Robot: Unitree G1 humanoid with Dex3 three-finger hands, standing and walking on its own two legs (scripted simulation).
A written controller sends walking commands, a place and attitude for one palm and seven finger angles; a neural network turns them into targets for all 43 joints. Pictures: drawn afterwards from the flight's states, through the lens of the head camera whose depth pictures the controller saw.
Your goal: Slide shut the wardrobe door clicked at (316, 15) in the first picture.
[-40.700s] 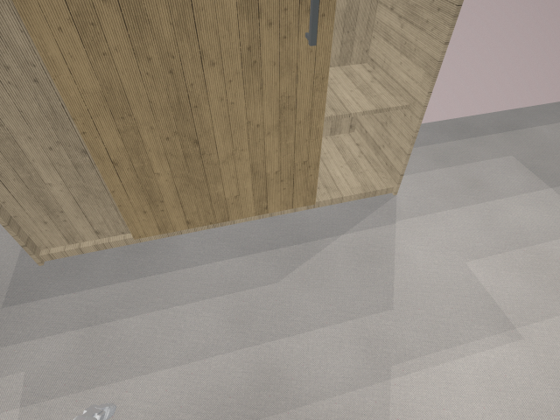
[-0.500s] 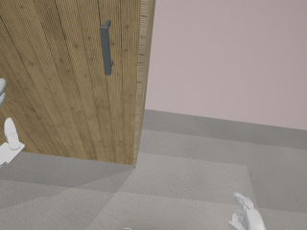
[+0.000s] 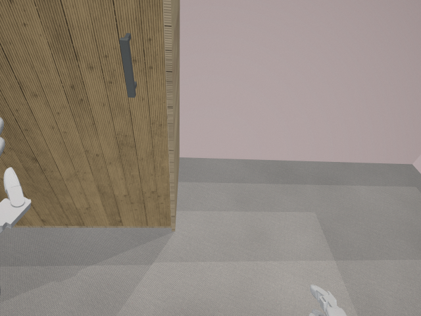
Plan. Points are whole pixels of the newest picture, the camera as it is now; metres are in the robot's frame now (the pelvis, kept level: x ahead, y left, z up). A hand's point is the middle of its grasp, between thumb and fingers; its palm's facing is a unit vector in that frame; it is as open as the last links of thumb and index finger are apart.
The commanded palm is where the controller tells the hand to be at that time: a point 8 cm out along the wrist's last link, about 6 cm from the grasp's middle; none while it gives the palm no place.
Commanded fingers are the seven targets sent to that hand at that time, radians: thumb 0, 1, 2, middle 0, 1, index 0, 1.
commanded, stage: stop stepping back and stand still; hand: left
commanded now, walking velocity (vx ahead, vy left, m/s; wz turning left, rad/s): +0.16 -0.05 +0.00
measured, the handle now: (129, 66) +0.68 +0.27 +0.17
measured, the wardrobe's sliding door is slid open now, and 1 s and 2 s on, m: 0.00 0.00 0.00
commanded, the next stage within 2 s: let the arm hang, fingers relaxed in 0.66 s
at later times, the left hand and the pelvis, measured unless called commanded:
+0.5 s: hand out of the picture +0.12 +0.29 +0.18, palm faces +0.53 -0.75 -0.39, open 7.5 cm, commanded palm +0.06 +0.32 +0.20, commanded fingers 0.00 0.90 0.90 -0.20 -0.30 -0.20 -0.30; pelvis -0.07 +0.02 +0.01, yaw +3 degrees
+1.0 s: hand out of the picture +0.04 +0.23 -0.14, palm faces +0.11 -0.96 -0.26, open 7.4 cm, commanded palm none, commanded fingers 0.00 0.90 0.90 -0.20 -0.30 -0.20 -0.30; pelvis -0.05 +0.03 -0.01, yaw +8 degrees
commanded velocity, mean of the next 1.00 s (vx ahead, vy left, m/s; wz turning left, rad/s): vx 0.10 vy -0.01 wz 0.00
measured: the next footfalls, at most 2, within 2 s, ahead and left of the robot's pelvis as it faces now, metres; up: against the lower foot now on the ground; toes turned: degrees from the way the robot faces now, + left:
right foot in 0.10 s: +0.01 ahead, -0.06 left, +0.00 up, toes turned +4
left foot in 0.42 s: -0.04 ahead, +0.19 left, +0.00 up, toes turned +10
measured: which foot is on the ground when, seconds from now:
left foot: down 0.00-0.10, up 0.12-0.40, down 0.42-0.58, up 0.60-0.82, down 0.84-1.00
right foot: up 0.00-0.08, down 0.10-1.00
